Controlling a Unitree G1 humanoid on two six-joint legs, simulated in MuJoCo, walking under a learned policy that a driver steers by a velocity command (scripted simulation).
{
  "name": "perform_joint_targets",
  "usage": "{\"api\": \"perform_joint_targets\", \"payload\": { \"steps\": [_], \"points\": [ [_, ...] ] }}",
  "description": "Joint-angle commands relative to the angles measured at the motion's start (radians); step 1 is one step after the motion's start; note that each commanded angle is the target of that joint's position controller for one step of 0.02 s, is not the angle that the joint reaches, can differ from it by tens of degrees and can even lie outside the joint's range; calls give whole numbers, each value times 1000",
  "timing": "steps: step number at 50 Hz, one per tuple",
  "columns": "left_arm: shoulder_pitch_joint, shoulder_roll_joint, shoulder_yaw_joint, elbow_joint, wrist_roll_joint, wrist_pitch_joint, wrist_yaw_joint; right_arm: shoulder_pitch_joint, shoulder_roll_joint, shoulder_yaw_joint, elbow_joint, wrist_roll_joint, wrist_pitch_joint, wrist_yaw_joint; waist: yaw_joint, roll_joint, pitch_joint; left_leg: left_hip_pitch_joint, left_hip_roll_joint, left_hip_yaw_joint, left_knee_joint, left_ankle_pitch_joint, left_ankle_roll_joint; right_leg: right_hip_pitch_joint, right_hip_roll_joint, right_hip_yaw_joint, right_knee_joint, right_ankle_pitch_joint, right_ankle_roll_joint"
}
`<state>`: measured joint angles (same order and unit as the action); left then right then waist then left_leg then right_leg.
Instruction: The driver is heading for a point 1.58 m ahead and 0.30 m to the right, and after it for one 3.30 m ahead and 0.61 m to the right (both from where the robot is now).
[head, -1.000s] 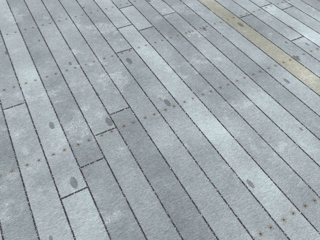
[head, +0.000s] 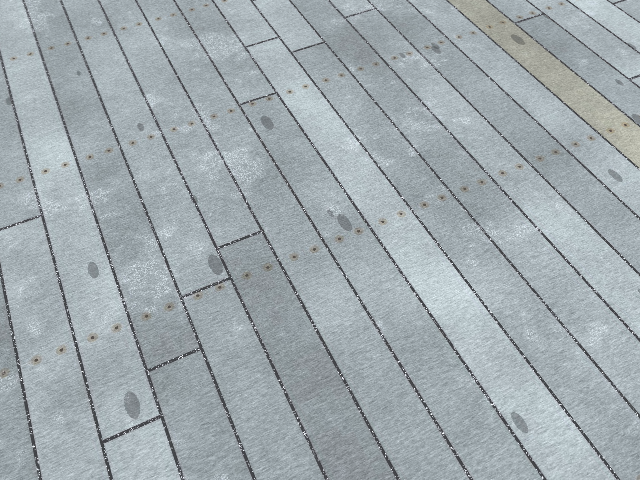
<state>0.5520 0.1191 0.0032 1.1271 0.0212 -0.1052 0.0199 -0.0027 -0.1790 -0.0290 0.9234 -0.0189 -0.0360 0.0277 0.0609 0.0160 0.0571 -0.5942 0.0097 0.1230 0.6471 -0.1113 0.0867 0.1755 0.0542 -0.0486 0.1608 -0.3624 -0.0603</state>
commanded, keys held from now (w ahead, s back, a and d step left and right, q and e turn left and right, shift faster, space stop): w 1.00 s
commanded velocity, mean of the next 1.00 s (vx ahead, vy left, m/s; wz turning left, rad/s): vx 0.49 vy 0.00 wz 0.00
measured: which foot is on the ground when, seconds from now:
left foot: up 0.00-0.04, down 0.06-0.64, up 0.66-1.00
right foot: down 0.00-0.08, up 0.10-0.60, down 0.62-1.00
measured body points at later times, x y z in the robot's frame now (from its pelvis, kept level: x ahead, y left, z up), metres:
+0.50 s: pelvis +0.28 +0.01 +0.01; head +0.31 +0.02 +0.46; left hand +0.45 +0.23 -0.12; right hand +0.18 -0.20 -0.13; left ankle +0.17 +0.07 -0.73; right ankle +0.45 -0.12 -0.69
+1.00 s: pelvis +0.55 -0.02 +0.02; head +0.58 -0.03 +0.46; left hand +0.48 +0.21 -0.13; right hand +0.69 -0.25 -0.12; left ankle +0.70 +0.13 -0.67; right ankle +0.49 -0.08 -0.73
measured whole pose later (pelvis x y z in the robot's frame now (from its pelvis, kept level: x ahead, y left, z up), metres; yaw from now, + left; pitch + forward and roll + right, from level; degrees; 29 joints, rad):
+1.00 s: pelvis +0.55 -0.02 +0.02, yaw +0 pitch +0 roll -1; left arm 0.46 0.16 0.04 1.07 0.01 -0.10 0.00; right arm 0.11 -0.20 -0.04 0.92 -0.03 -0.03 0.03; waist 0.04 0.04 0.04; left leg -0.64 0.11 0.02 0.80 -0.06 0.03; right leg 0.01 0.09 -0.09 0.19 -0.21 -0.09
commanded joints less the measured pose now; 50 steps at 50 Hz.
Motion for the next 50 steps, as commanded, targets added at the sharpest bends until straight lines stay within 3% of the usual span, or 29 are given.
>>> {"api": "perform_joint_targets", "payload": {
  "steps": [1, 2, 3, 4, 5, 6, 7, 8, 9, 11, 13, 14, 17, 20, 21, 23, 26, 29, 30, 31, 32, 33, 34, 35, 36, 38, 41, 45, 50],
  "points": [
    [14, 174, 31, -19, 1, -11, 9, 91, -89, -25, -27, 4, -19, -18, -110, -135, -1, 220, -80, 32, -60, -33, 59, -80, -256, 47, 210, 1167, -80],
    [-4, 186, 35, -22, 2, -6, 9, 235, -111, -40, 20, 6, -27, -25, -167, -131, -77, 355, -96, 24, -102, -28, 79, -78, -249, 39, 371, 1183, -73],
    [-26, 190, 37, -29, -6, -1, 6, 382, -136, -55, 66, -4, -34, -33, -233, -114, -146, 559, -53, -18, -165, -4, 100, -184, -223, 22, 571, 1026, -64],
    [-5, 137, 26, -56, -9, 2, -1, 523, -223, -79, 88, -30, -38, -39, -253, 4, -259, 775, 194, -301, -180, -175, 145, -381, -155, -12, 889, 583, -57],
    [100, 66, 25, -64, -44, 6, -16, 497, -254, -89, 81, -23, -27, -28, -171, 212, -346, 929, 421, -841, -360, -266, 305, -702, 43, 28, 1248, -144, -28],
    [-6, 145, 42, -83, -17, 13, -12, 371, -214, -81, 64, 4, -24, -19, -139, 49, -214, 800, 370, -778, -422, -397, 268, -796, -38, 117, 1276, -55, -51],
    [-108, 153, 47, -116, -8, 9, -18, 284, -146, -61, 47, 11, -31, -16, -120, 8, -86, 649, 340, -631, -450, -368, 235, -811, -78, 108, 1224, 31, -55],
    [-140, 135, 48, -122, -7, 7, -20, 258, -94, -47, 54, 3, -42, -14, -87, -49, -12, 526, 299, -529, -483, -235, 202, -769, -110, 105, 1158, 75, -55],
    [-156, 120, 51, -125, 8, 17, -23, 268, -60, -33, 69, 2, -53, -19, -58, -61, 6, 454, 243, -435, -492, -126, 162, -714, -133, 108, 1103, 92, -50],
    [-112, 84, 47, -116, 19, 43, -34, 312, -53, -24, 96, 3, -70, -28, -23, -8, 1, 394, 217, -354, -510, -19, 153, -651, -145, 95, 1035, 89, -26],
    [-167, 92, 51, -135, 18, 56, -38, 364, -65, -20, 113, 7, -82, -31, -18, -2, 28, 395, 177, -269, -514, 111, 129, -692, -152, 68, 982, 119, -12],
    [-207, 91, 51, -156, 19, 62, -43, 384, -97, -25, 116, 7, -83, -32, -18, 25, 29, 409, 185, -260, -528, 106, 134, -735, -157, 53, 938, 154, -2],
    [-361, 113, 52, -207, 12, 69, -50, 446, -96, -18, 122, 8, -78, -31, -53, 20, 54, 465, 162, -215, -542, 214, 112, -835, -167, 20, 816, 261, 23],
    [-467, 104, 47, -239, 1, 67, -53, 501, -86, -10, 127, 11, -76, -33, -85, 29, 38, 525, 126, -163, -528, 295, 76, -829, -136, -18, 664, 352, 32],
    [-505, 86, 38, -259, 0, 63, -54, 521, -101, -10, 130, 9, -78, -34, -91, 52, 57, 522, 153, -161, -517, 355, 85, -813, -142, -22, 590, 363, 31],
    [-583, 93, 36, -281, -1, 60, -51, 566, -85, -6, 148, 8, -77, -38, -119, 47, 72, 588, 154, -153, -508, 404, 85, -819, -117, -48, 518, 376, 22],
    [-627, 107, 37, -306, -2, 49, -51, 588, -101, -8, 159, -4, -72, -48, -124, 58, 65, 709, 185, -151, -458, 508, 95, -819, -90, -56, 438, 331, -10],
    [-506, 137, 53, -279, -1, 37, -37, 537, -132, -16, 153, -8, -71, -55, -49, 78, -5, 742, 200, -126, -289, 833, 80, -627, -23, -73, 385, 207, -64],
    [-379, 157, 66, -238, 0, 30, -28, 522, -140, -19, 152, -8, -67, -54, 3, 74, -68, 737, 188, -115, -149, 879, 70, -497, 5, -77, 343, 202, -86],
    [-214, 184, 81, -186, 13, 21, -19, 497, -140, -19, 143, 1, -65, -52, 76, 57, -147, 627, 159, -91, 46, 752, 53, -274, -28, -44, 285, 261, -114],
    [-45, 276, 106, -156, 39, 17, -9, 500, -99, -8, 106, 12, -66, -48, 119, -51, -278, 411, 97, -52, 362, 341, 38, -20, -271, 220, 287, 197, -167],
    [-58, 321, 121, -157, 24, 31, -20, 627, -31, -5, 107, 52, -65, -34, 41, -267, -383, 75, -103, -69, 720, -400, 2, 178, -502, 725, 146, 144, -327],
    [-170, 274, 113, -175, -4, 41, -30, 541, -116, -24, 101, 21, -57, -39, 15, -81, -263, -20, -28, -174, 758, -331, 18, 58, -449, 658, 104, 59, -296],
    [-261, 208, 92, -189, -10, 36, -34, 436, -110, -26, 69, 12, -62, -35, -3, -43, -127, -44, 9, -177, 715, -251, 19, -86, -411, 511, 75, 80, -261],
    [-292, 158, 78, -182, -4, 27, -36, 404, -88, -25, 62, 11, -63, -33, -36, 2, -43, -8, 43, -174, 645, -204, 16, -213, -366, 408, 37, 187, -222],
    [-272, 115, 62, -150, -4, 11, -25, 425, -47, -22, 67, -17, -37, -22, -88, -28, -23, 90, 77, -171, 545, -172, 0, -332, -291, 274, 5, 283, -165],
    [-202, 148, 63, -119, -8, -9, -20, 390, -44, -27, 51, -21, -13, -8, -104, -53, -6, 66, 81, -139, 475, -136, -25, -344, -258, 190, -16, 406, -161],
    [-127, 165, 60, -107, -10, -6, -21, 200, -63, -27, -16, -15, -3, -1, -69, -66, 35, -60, 108, -101, 315, 1, -58, -298, -236, 142, -54, 445, -147],
    [-35, 166, 51, -87, -9, -6, -17, 27, -47, -13, -71, -3, -8, 1, -19, -85, 42, -54, 74, -54, 73, 105, -60, -198, -225, 92, -37, 571, -118]
  ]
}}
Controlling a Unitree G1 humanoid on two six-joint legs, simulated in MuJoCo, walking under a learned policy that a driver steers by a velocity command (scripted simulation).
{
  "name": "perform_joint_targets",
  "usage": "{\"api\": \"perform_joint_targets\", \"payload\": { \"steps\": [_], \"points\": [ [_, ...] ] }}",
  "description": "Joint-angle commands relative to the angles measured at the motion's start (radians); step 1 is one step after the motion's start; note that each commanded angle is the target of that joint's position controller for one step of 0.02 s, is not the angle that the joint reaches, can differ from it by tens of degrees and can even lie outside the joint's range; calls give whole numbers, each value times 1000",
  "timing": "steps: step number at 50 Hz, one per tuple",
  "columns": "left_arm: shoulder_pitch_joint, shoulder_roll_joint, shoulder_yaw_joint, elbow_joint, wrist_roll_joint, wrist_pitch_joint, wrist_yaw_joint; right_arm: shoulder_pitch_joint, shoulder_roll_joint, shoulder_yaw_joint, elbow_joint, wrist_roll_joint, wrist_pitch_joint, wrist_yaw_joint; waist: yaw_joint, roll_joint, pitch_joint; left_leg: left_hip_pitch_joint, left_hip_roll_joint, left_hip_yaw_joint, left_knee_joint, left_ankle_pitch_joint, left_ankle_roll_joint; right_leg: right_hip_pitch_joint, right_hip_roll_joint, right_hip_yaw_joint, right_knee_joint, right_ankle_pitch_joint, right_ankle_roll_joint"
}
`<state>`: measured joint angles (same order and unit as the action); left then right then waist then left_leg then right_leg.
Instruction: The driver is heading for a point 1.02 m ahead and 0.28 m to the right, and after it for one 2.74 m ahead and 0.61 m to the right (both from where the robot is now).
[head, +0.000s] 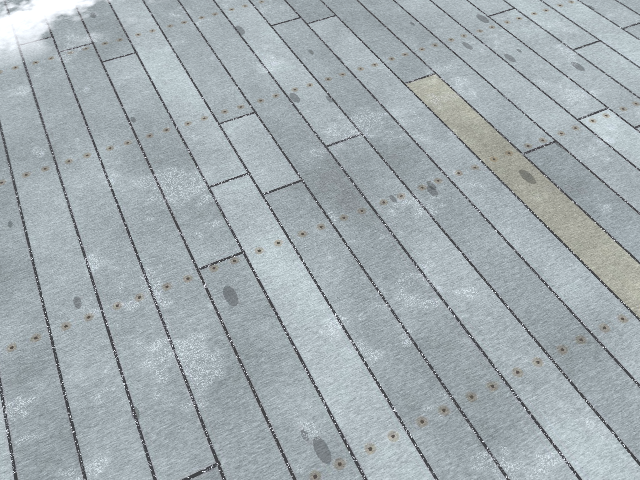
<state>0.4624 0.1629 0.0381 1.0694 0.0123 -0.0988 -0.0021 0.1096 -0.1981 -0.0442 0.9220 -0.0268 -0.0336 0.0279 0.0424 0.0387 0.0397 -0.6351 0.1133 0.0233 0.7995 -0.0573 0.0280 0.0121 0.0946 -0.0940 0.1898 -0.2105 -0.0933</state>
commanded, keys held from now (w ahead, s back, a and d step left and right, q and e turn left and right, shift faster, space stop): w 0.02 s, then w+e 0.90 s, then w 0.08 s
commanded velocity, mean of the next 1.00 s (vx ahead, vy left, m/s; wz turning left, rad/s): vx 0.50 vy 0.00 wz -0.44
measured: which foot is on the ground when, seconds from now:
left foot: up 0.00-0.18, down 0.20-0.76, up 0.78-1.00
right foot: down 0.00-0.20, up 0.22-0.72, down 0.74-1.00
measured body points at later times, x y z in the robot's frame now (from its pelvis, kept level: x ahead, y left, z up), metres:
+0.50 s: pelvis +0.26 +0.04 +0.00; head +0.28 +0.05 +0.45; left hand +0.42 +0.27 -0.13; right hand +0.20 -0.21 -0.14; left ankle +0.24 +0.12 -0.75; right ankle +0.31 -0.12 -0.67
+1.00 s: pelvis +0.49 -0.09 +0.00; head +0.51 -0.11 +0.45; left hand +0.65 +0.14 -0.13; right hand +0.49 -0.38 -0.13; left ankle +0.62 +0.04 -0.67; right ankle +0.46 -0.11 -0.75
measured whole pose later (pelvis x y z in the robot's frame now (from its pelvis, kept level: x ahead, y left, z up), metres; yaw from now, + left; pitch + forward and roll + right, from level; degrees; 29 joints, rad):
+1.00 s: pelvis +0.49 -0.09 +0.00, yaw -30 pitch +0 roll +0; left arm 0.32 0.25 0.08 0.90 0.00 -0.05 -0.01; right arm 0.14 -0.24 -0.06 0.80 -0.04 -0.03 0.01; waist 0.02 0.03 0.06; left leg -0.61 0.14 -0.02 1.05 -0.24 -0.03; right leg -0.14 0.15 0.00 0.32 -0.18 -0.15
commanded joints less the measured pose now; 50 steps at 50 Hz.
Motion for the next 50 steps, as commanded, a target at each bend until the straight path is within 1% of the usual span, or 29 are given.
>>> {"api": "perform_joint_targets", "payload": {
  "steps": [1, 4, 6, 8, 9, 10, 11, 12, 13, 14, 15, 16, 17, 21, 26, 32, 35, 36, 37, 38, 39, 40, 41, 42, 43, 44, 45, 48, 50],
  "points": [
    [71, 122, 15, -23, 2, -11, 7, -111, -30, 3, -78, 6, -11, 0, 9, -108, 63, -15, -38, 53, -109, 54, 4, -4, -271, 134, -59, 440, -88],
    [105, 130, 15, -9, 10, -4, 15, -179, -45, 1, -112, 5, -22, -1, 21, -106, 76, -29, -56, 45, -176, 7, 21, 89, -304, 175, -4, 512, -111],
    [81, 150, 21, -13, 15, -1, 21, -166, -59, -4, -121, 7, -34, -4, -2, -109, 67, 19, -75, 40, -221, -60, 39, 122, -320, 191, 53, 609, -110],
    [30, 171, 27, -25, 15, 1, 21, -21, -85, -18, -82, 8, -48, -16, -71, -118, -1, 241, -130, 57, -288, -116, 64, 86, -297, 180, 204, 804, -81],
    [2, 170, 26, -32, 7, 3, 16, 143, -109, -31, -30, 1, -59, -26, -144, -86, -90, 460, -134, 58, -357, -51, 85, 16, -252, 149, 381, 773, -60],
    [-11, 136, 17, -65, -8, 0, 11, 315, -186, -54, -2, -28, -69, -40, -201, -14, -218, 735, 54, -131, -368, -112, 129, -187, -196, 121, 645, 477, -41],
    [126, 17, -5, -82, -53, 8, 10, 365, -289, -80, -1, -42, -63, -36, -144, 219, -366, 1016, 354, -572, -445, -158, 256, -539, -27, 43, 1003, -251, 3],
    [61, 136, 26, -73, -20, 20, 17, 288, -216, -69, -22, -14, -46, -30, -133, 56, -313, 905, 323, -629, -513, -266, 236, -613, -71, 146, 1099, -275, -14],
    [-22, 138, 34, -98, -12, 23, 12, 177, -150, -47, -39, -6, -47, -29, -93, 10, -152, 745, 287, -466, -544, -283, 199, -634, -117, 155, 1088, -183, -17],
    [-62, 114, 32, -109, -9, 24, 7, 125, -103, -35, -44, -5, -53, -26, -73, -11, -74, 625, 245, -350, -587, -217, 171, -613, -152, 151, 1046, -122, -16],
    [-91, 105, 38, -110, 8, 33, 1, 137, -68, -25, -29, -1, -60, -26, -61, -8, -11, 535, 171, -214, -596, -88, 107, -567, -175, 164, 994, -98, -22],
    [-44, 80, 36, -115, 13, 50, -9, 139, -70, -24, -18, 3, -63, -35, -27, 74, -37, 503, 181, -189, -619, -126, 119, -537, -177, 140, 986, -90, -6],
    [-51, 74, 36, -114, 19, 65, -16, 147, -59, -22, -15, 7, -71, -38, -20, 61, -23, 473, 172, -163, -644, -118, 121, -533, -187, 135, 990, -78, 3],
    [-174, 66, 38, -169, 23, 88, -35, 220, -90, -29, 7, 12, -95, -43, -17, 16, 18, 496, 165, -29, -674, 4, 121, -655, -207, 118, 936, 38, 24],
    [-354, 64, 25, -243, 18, 87, -55, 273, -93, -25, 21, 8, -94, -42, -44, 29, 52, 535, 132, 114, -667, 126, 108, -690, -195, 65, 691, 195, 36],
    [-499, 81, 19, -314, 28, 83, -69, 353, -138, -35, 44, 5, -74, -55, -80, 37, 69, 695, 175, 208, -596, 336, 98, -631, -151, -36, 472, 128, -18],
    [-410, 112, 35, -301, 33, 83, -58, 341, -182, -47, 44, 3, -52, -61, -31, 71, 0, 758, 180, 255, -380, 753, 82, -483, -58, -86, 434, -25, -74],
    [-317, 129, 46, -276, 30, 78, -52, 334, -197, -51, 39, 3, -40, -60, 5, 69, -57, 760, 177, 260, -229, 799, 80, -389, -17, -93, 403, -56, -97],
    [-170, 155, 63, -231, 37, 67, -40, 318, -203, -52, 27, 8, -30, -55, 72, 34, -139, 673, 163, 278, -4, 684, 55, -190, 8, -70, 313, -13, -126],
    [-50, 249, 93, -206, 48, 61, -25, 315, -167, -42, -8, 9, -30, -51, 116, -66, -239, 436, 133, 272, 293, 292, 22, 56, -176, 184, 277, -116, -179],
    [-92, 360, 116, -233, 32, 69, -18, 311, -83, -29, -100, 26, -41, -27, 39, -304, -295, -9, -111, 174, 649, -504, -44, 303, -436, 770, 140, -91, -345],
    [-72, 333, 109, -235, 16, 84, -12, 167, -158, -40, -124, 13, -51, -24, 80, -91, -246, -131, -75, -21, 668, -434, -33, 274, -424, 751, 79, -29, -313],
    [-124, 294, 97, -229, 9, 84, -4, 134, -137, -33, -140, 25, -65, -19, 46, -68, -136, -148, -31, -35, 609, -326, -20, 165, -407, 605, 80, 65, -283],
    [-185, 237, 83, -232, 2, 79, -7, 150, -133, -33, -117, 22, -68, -23, -8, 25, -61, -71, 6, -39, 499, -267, -11, 27, -338, 490, 62, 196, -214],
    [-206, 225, 77, -237, -5, 69, -2, 185, -126, -33, -117, 7, -57, -27, -43, -17, -52, -10, 17, -44, 448, -260, -20, -46, -321, 443, 61, 311, -218],
    [-224, 195, 67, -241, -11, 58, -1, 207, -125, -30, -108, -14, -37, -29, -67, -25, -55, 47, 28, -52, 418, -259, -34, -98, -285, 402, 53, 380, -208],
    [-216, 189, 63, -240, -18, 46, -1, 208, -122, -32, -113, -22, -19, -26, -75, -30, -58, 70, 24, -52, 390, -264, -46, -123, -264, 378, 47, 405, -208],
    [-153, 220, 64, -227, -14, 28, -1, 158, -108, -27, -131, -22, 6, -11, -66, -36, -41, 29, 20, -24, 285, -188, -70, -137, -230, 337, 12, 421, -186],
    [-97, 216, 60, -211, -14, 24, -3, 74, -109, -24, -158, -20, 9, -9, -38, -55, -12, -25, 22, -14, 195, -107, -73, -116, -222, 321, -6, 434, -159]
  ]
}}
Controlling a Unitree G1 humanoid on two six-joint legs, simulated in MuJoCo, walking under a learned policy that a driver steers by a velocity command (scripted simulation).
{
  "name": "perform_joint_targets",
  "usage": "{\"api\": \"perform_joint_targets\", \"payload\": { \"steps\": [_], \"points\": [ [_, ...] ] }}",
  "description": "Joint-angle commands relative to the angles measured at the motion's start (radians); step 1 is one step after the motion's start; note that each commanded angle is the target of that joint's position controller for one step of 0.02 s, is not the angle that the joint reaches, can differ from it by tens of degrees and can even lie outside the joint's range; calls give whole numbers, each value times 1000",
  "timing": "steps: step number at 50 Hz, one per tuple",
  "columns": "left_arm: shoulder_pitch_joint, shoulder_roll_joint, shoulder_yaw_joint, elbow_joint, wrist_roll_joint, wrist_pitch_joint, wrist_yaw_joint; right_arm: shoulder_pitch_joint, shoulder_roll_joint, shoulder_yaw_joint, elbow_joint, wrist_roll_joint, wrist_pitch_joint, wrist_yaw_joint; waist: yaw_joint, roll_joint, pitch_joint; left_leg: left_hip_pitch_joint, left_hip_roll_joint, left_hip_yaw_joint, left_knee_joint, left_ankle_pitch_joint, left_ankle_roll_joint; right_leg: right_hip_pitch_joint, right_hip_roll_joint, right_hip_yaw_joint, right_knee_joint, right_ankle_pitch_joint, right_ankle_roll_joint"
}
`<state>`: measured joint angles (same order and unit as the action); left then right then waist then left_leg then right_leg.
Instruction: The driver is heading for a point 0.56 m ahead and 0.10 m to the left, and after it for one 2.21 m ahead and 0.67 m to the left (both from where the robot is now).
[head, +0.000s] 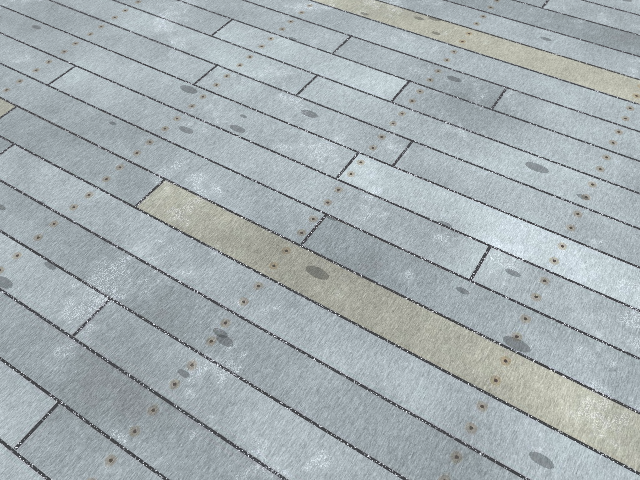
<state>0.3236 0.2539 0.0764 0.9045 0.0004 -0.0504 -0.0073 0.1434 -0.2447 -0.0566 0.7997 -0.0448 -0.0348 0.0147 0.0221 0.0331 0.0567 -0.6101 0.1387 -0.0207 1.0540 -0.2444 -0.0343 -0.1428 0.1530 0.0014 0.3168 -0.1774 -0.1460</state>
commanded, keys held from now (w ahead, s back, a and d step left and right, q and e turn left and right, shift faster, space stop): w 0.58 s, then q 0.42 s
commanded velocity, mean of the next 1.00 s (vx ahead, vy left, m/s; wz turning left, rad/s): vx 0.39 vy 0.00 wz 0.03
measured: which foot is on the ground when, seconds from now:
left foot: up 0.00-0.30, down 0.32-0.82, up 0.84-1.00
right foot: down 0.00-0.34, up 0.36-0.80, down 0.82-1.00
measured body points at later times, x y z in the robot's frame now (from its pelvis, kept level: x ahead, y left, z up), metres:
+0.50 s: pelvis +0.28 +0.05 +0.00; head +0.30 +0.06 +0.45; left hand +0.35 +0.31 -0.14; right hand +0.34 -0.22 -0.13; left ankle +0.32 +0.12 -0.74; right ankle +0.20 -0.07 -0.65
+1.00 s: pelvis +0.45 +0.00 -0.01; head +0.49 -0.01 +0.44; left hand +0.57 +0.27 -0.11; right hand +0.53 -0.26 -0.15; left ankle +0.39 +0.12 -0.66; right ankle +0.54 -0.07 -0.74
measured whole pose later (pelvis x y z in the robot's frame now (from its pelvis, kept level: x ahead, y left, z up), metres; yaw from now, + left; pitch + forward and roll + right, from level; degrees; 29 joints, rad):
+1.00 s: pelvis +0.45 +0.00 -0.01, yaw +7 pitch +0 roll +1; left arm 0.13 0.21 0.02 0.80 0.02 -0.03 0.04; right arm 0.27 -0.28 -0.08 0.86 -0.02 0.03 0.00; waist -0.03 0.04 0.08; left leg -0.46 -0.02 0.00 1.14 -0.47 0.00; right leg -0.34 -0.01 -0.11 0.45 -0.11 -0.06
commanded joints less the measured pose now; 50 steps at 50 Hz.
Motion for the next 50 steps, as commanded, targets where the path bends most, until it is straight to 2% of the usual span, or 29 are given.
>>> {"api": "perform_joint_targets", "payload": {
  "steps": [1, 5, 11, 13, 15, 16, 17, 18, 19, 20, 21, 22, 25, 26, 27, 28, 29, 30, 33, 37, 40, 41, 42, 43, 44, 45, 46, 48, 50],
  "points": [
    [64, 120, 19, -41, -2, -25, 3, 6, -65, -11, -46, 1, 10, 6, -3, -59, -23, -70, -8, 36, -101, 118, -10, 61, -274, 221, -139, 403, -86],
    [140, 117, 8, -19, 0, -29, 5, -99, -67, -4, -81, 8, 8, 13, 37, -85, -4, -114, -25, 45, -243, 221, 9, 156, -284, 205, -128, 496, -41],
    [202, 125, -4, 10, 18, -28, 22, -240, -64, 11, -141, 17, -11, 24, 74, -96, 30, -83, -93, 89, -434, 208, 64, 278, -316, 201, -98, 575, -46],
    [163, 142, -4, 11, 22, -31, 29, -177, -75, 8, -132, 20, -18, 19, 24, -109, 19, 36, -126, 92, -492, 144, 102, 275, -327, 182, -44, 741, -29],
    [133, 160, -2, 14, 29, -35, 28, 19, -112, -10, -71, 26, -26, -2, -61, -121, -80, 275, -193, 109, -534, 79, 141, 269, -306, 157, 159, 981, -4],
    [108, 162, -3, 11, 22, -35, 24, 178, -131, -20, -25, 18, -35, -15, -141, -94, -164, 493, -161, 82, -596, 142, 169, 181, -273, 125, 347, 893, 10],
    [118, 115, -17, -22, 13, -41, 20, 342, -209, -39, 1, -7, -39, -31, -185, 15, -295, 747, 64, -164, -594, 57, 220, -12, -208, 91, 641, 524, 23],
    [249, 55, -22, -17, -27, -39, 15, 341, -273, -60, 13, -2, -30, -20, -101, 276, -394, 934, 296, -670, -720, 50, 373, -325, 1, 38, 994, -285, 68],
    [194, 133, -12, -9, 14, -33, 20, 235, -203, -46, -5, 27, -20, -4, -76, 77, -262, 806, 264, -670, -777, -24, 362, -428, -68, 120, 1061, -272, 52],
    [105, 121, -12, -27, 21, -32, 14, 148, -136, -28, -18, 33, -22, -1, -58, -1, -130, 669, 228, -502, -790, -33, 341, -449, -117, 117, 1030, -200, 54],
    [65, 97, -18, -37, 20, -32, 7, 121, -91, -15, -8, 25, -29, 1, -39, -45, -51, 555, 177, -390, -830, 38, 309, -434, -154, 100, 964, -163, 55],
    [39, 86, -19, -50, 29, -24, 1, 131, -78, -8, 9, 23, -39, -2, -22, -28, -28, 503, 131, -307, -843, 118, 278, -409, -183, 98, 901, -147, 59],
    [69, 59, -28, -38, 40, 3, -18, 165, -87, -7, 50, 31, -61, -2, 9, 32, -33, 430, 81, -200, -898, 211, 266, -354, -207, 56, 824, -116, 85],
    [40, 55, -29, -43, 42, 6, -21, 194, -80, -4, 66, 35, -68, 1, 5, 21, -16, 436, 62, -156, -905, 280, 253, -381, -218, 43, 800, -91, 90],
    [13, 48, -32, -57, 41, 8, -24, 200, -107, -10, 71, 38, -69, 0, 10, 44, -26, 452, 66, -143, -924, 250, 260, -414, -229, 25, 760, -59, 102],
    [-25, 53, -32, -63, 40, 12, -27, 207, -100, -9, 76, 39, -67, 0, 2, 19, -20, 462, 43, -116, -944, 224, 248, -450, -241, 13, 742, -11, 110],
    [-74, 45, -38, -85, 40, 12, -28, 225, -115, -11, 82, 40, -67, 1, -9, 44, -4, 457, 60, -117, -955, 239, 261, -472, -259, 7, 674, 15, 121],
    [-133, 47, -39, -101, 40, 10, -26, 248, -89, -4, 97, 41, -66, 2, -20, 17, 34, 465, 41, -92, -941, 391, 254, -493, -260, -11, 617, 37, 133],
    [-205, 6, -57, -120, 31, 2, -19, 284, -98, 0, 118, 42, -61, -3, -35, 32, 5, 462, -4, -13, -844, 739, 218, -384, -206, -56, 420, 112, 159],
    [-242, 38, -53, -128, 19, -4, 6, 300, -131, -9, 119, 36, -40, -12, -54, 81, -53, 540, -5, -53, -708, 812, 192, -310, -143, -40, 310, 129, 148],
    [-115, 83, -37, -93, 22, -22, 25, 238, -138, -18, 93, 41, -27, -23, 8, 70, -80, 544, -12, -128, -549, 706, 155, -150, -133, -1, 131, 146, 115],
    [-31, 119, -26, -72, 39, -39, 33, 224, -126, -17, 77, 55, -28, -23, 43, 7, -130, 471, -59, -110, -403, 580, 129, 10, -200, 34, 68, 339, 94],
    [68, 200, -10, -81, 60, -48, 44, 232, -74, -3, 20, 71, -32, -27, 56, -140, -272, 315, -132, -55, -147, 151, 99, 239, -472, 242, 137, 802, 38],
    [31, 237, 4, -98, 24, -24, 33, 410, -19, 1, 35, 89, -8, -41, -8, -313, -420, 172, -247, 9, 79, -460, 90, 357, -664, 412, 174, 1078, -122],
    [-5, 153, -8, -123, 2, -4, 28, 398, -103, -19, 78, 53, 20, -49, -8, -152, -381, 142, -195, -23, 166, -429, 90, 257, -608, 377, 135, 846, -132],
    [-80, 90, -26, -140, 3, 1, 32, 324, -102, -26, 67, 34, 32, -41, -22, -109, -244, 115, -166, -26, 173, -350, 78, 126, -541, 280, 74, 646, -103],
    [-144, 59, -37, -151, 12, 9, 40, 281, -89, -28, 55, 26, 42, -32, -45, -113, -162, 111, -137, -20, 145, -288, 61, 25, -486, 212, 17, 488, -70],
    [-160, 67, -36, -149, 19, 15, 54, 257, -83, -33, 41, 12, 71, -16, -58, -170, -97, 154, -129, 4, 138, -209, 28, -107, -429, 105, -36, 413, -55],
    [-153, 79, -29, -149, 24, 12, 54, 267, -75, -35, 33, 19, 89, -13, -70, -145, -123, 170, -137, 13, 148, -186, 15, -125, -436, 66, -45, 390, -82]
  ]
}}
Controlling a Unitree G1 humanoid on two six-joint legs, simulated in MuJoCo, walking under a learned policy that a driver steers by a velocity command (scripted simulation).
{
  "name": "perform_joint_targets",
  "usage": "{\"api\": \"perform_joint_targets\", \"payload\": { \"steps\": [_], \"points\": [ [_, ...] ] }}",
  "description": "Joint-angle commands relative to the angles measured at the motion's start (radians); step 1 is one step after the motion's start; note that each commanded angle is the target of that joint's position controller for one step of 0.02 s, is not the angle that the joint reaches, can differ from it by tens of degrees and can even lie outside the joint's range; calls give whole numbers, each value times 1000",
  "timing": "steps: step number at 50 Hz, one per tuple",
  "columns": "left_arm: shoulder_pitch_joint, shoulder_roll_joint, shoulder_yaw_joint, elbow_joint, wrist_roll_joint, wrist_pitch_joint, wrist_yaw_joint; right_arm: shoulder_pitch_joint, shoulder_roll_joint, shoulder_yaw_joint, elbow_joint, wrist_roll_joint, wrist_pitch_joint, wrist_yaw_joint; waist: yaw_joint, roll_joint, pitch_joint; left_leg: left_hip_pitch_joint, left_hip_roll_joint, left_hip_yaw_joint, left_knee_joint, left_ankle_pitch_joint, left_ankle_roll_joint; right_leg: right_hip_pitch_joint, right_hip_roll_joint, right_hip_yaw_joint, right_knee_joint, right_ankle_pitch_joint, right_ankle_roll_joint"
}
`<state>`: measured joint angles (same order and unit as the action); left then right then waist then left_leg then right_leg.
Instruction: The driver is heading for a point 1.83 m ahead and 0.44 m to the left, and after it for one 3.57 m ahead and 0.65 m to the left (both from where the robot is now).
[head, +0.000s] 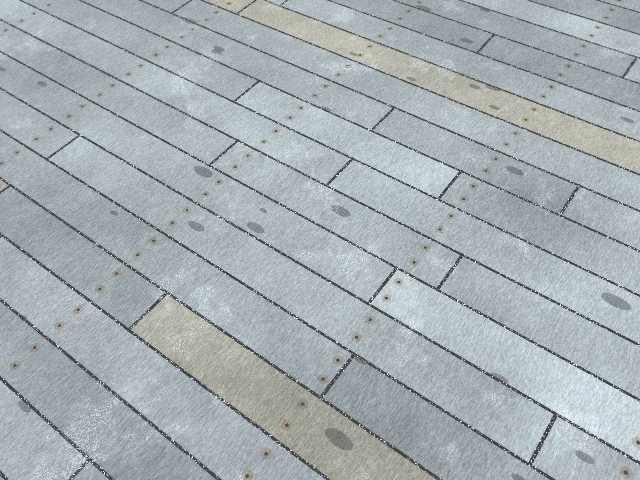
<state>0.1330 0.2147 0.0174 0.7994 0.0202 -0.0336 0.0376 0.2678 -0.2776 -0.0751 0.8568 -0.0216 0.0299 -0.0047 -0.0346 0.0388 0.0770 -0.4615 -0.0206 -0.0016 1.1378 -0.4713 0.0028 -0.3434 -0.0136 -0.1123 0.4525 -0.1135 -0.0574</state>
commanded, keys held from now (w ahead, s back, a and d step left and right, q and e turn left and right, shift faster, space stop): q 0.48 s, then no key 0.52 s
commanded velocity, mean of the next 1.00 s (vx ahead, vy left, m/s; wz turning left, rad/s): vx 0.02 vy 0.00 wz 0.39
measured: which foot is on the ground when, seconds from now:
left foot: up 0.00-0.26, down 0.28-1.00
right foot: down 0.00-0.28, up 0.30-0.74, down 0.76-1.00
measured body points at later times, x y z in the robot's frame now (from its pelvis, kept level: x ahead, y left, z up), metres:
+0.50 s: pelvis -0.01 +0.03 +0.01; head +0.01 +0.07 +0.46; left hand +0.00 +0.33 -0.13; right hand +0.17 -0.21 -0.09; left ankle -0.03 +0.11 -0.74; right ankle +0.04 -0.11 -0.66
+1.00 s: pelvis -0.02 +0.00 +0.00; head +0.00 +0.00 +0.45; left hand +0.01 +0.28 -0.11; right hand +0.17 -0.20 -0.13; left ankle -0.07 +0.11 -0.74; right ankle +0.02 -0.08 -0.74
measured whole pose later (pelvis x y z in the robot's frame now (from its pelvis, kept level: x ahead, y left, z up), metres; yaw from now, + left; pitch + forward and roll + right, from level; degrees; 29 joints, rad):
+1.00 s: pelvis -0.02 +0.00 +0.00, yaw +23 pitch -1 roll +0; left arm 0.17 0.22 0.00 0.81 0.01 0.01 0.02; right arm 0.22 -0.25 -0.02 0.83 -0.02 0.04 -0.01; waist -0.01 0.02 0.04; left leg -0.16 -0.04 -0.08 0.43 -0.23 0.00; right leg -0.19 0.03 -0.01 0.45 -0.23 -0.03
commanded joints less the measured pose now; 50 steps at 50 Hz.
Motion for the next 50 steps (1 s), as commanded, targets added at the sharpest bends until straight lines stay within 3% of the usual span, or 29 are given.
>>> {"api": "perform_joint_targets", "payload": {
  "steps": [1, 5, 10, 12, 13, 14, 15, 16, 17, 18, 19, 20, 21, 22, 24, 30, 34, 36, 37, 38, 39, 40, 41, 42, 44, 47, 49, 50],
  "points": [
    [34, 124, 32, -47, 5, -6, 9, 129, -42, -17, -32, -4, 32, 8, -16, -144, -151, 13, 28, -6, 44, 54, -22, 77, -276, 168, -187, 270, -176],
    [36, 142, 41, -47, 10, 6, 6, 30, -40, -10, -87, -6, 52, 28, 8, -173, -131, 8, 55, 16, -132, 97, -21, 79, -283, 126, -219, 15, -165],
    [57, 194, 64, -46, 16, 29, -11, -35, -53, -4, -143, 5, 50, 45, 39, -180, -145, 128, 40, 78, -342, 43, 13, 86, -319, 91, -183, -83, -141],
    [53, 215, 73, -46, 10, 38, -15, -16, -52, -4, -153, 10, 41, 48, 24, -172, -147, 202, 29, 98, -473, 74, 39, 79, -323, 67, -134, -87, -106],
    [56, 218, 77, -43, 6, 45, -17, 24, -55, -5, -144, 10, 33, 46, 3, -144, -146, 283, 13, 98, -589, 133, 57, 40, -310, 33, -78, -82, -63],
    [93, 200, 80, -30, 8, 54, -23, 54, -81, -11, -134, 5, 22, 40, -4, -47, -119, 335, 42, 0, -746, 181, 77, -22, -267, -23, 41, -144, 7],
    [140, 118, 64, -47, 12, 65, -34, 50, -176, -27, -154, -5, 11, 25, 23, 232, -94, 389, 307, -369, -890, 261, 133, -215, -133, -122, 329, -428, 94],
    [37, 125, 59, -103, 12, 81, -14, 58, -291, -59, -171, -9, 11, 16, -22, 241, -9, 223, 436, -539, -922, 420, 266, -315, -5, 13, 461, -525, 113],
    [-9, 137, 60, -110, 3, 89, -12, 64, -238, -52, -154, -9, 11, 5, -11, 126, 3, 205, 368, -436, -896, 465, 271, -281, -33, 100, 562, -439, 108],
    [17, 132, 61, -99, -9, 86, -17, 0, -193, -37, -161, 0, 9, 0, 33, 108, 1, 197, 292, -343, -880, 454, 237, -269, -33, 123, 570, -343, 99],
    [47, 142, 65, -79, -7, 76, -19, -65, -174, -32, -178, 0, 9, 0, 60, 98, -20, 226, 229, -287, -867, 459, 205, -263, -27, 130, 572, -275, 91],
    [75, 160, 73, -61, 9, 70, -22, -92, -159, -28, -194, 7, 6, -2, 62, 108, -56, 269, 201, -259, -844, 542, 201, -260, -15, 118, 606, -239, 88],
    [94, 165, 75, -54, 14, 68, -27, -86, -138, -22, -198, 13, 2, 1, 60, 90, -103, 304, 192, -250, -825, 629, 207, -243, -9, 121, 632, -232, 91],
    [97, 159, 75, -57, 11, 69, -30, -65, -138, -22, -197, 20, 0, 4, 56, 50, -129, 329, 198, -255, -823, 637, 212, -245, -4, 126, 644, -232, 94],
    [71, 138, 67, -76, 0, 73, -27, -22, -150, -28, -187, 19, -6, 6, 40, 65, -123, 376, 207, -285, -802, 676, 232, -264, -8, 135, 592, -246, 103],
    [42, 127, 54, -91, -5, 81, -21, 16, -142, -21, -180, 4, -4, -1, -3, 88, -125, 386, 213, -324, -793, 616, 237, -156, 5, 128, 388, -294, 87],
    [71, 127, 47, -89, -18, 76, -13, -23, -146, -15, -176, -4, 1, 4, 7, 98, -116, 301, 204, -351, -771, 636, 221, 4, 33, 111, 236, -315, 56],
    [121, 110, 41, -72, -19, 67, -9, -59, -137, -7, -171, 5, 3, 0, 46, 74, -116, 261, 181, -353, -738, 628, 185, 125, 42, 98, 42, -210, 39],
    [148, 103, 36, -61, -12, 57, -4, -71, -122, 0, -169, 14, 2, -3, 65, 46, -116, 206, 157, -347, -719, 551, 142, 228, 22, 118, -114, -77, 28],
    [138, 146, 38, -69, 7, 43, 3, -50, -75, 16, -173, 15, -4, -3, 42, -55, -126, 147, 99, -309, -663, 400, 85, 293, -111, 262, -199, -65, 6],
    [70, 223, 46, -97, 9, 36, 2, 6, -34, 26, -173, 18, -9, -3, -20, -204, -116, 86, -45, -176, -594, 155, 46, 291, -286, 451, -216, 141, -61],
    [46, 200, 42, -91, 3, 35, -7, -18, -80, 17, -154, 7, 1, -8, 16, -244, -113, 184, -51, -103, -518, -9, 32, 141, -345, 466, -199, 179, -157],
    [18, 147, 25, -95, 1, 29, -16, -28, -97, 11, -142, 10, 8, -5, 10, -191, -85, 212, -37, -109, -467, 4, 26, 107, -299, 422, -213, 142, -163],
    [-6, 133, 18, -90, -1, 27, -18, -39, -86, 11, -134, 12, 9, -1, 4, -187, -65, 219, -36, -104, -478, 42, 23, 96, -247, 367, -205, 109, -134],
    [-3, 140, 16, -72, -4, 26, -12, -36, -64, 17, -119, 6, 9, 8, 3, -217, -66, 227, -25, -79, -546, 111, 12, 148, -177, 292, -161, 172, -91],
    [36, 159, 23, -46, -11, 31, -13, -28, -44, 32, -81, 6, -1, -2, 14, -160, -103, 312, -12, -62, -755, 300, -1, 207, -143, 261, -91, 240, -56],
    [51, 149, 22, -41, -8, 29, -17, -39, -84, 31, -73, -3, -11, -12, 35, -120, -115, 377, 69, -146, -773, 435, 0, 162, -118, 266, -91, 92, -13],
    [77, 132, 22, -34, -16, 31, -22, -53, -110, 22, -48, 10, -11, -13, 70, -29, -74, 315, 68, -152, -741, 440, 16, 164, -69, 231, -127, 13, -1]
  ]
}}
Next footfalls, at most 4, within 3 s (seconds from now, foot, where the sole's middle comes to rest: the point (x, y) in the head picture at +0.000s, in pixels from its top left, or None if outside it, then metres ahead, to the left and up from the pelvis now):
0.28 left None -0.03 0.13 -0.77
0.76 right None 0.06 -0.07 -0.77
1.64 right None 0.22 -0.02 -0.77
2.12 left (219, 477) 0.47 0.26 -0.77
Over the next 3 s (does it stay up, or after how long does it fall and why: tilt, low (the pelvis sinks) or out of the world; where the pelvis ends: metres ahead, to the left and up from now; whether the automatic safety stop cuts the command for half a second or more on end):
stays up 0.80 0.27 0.01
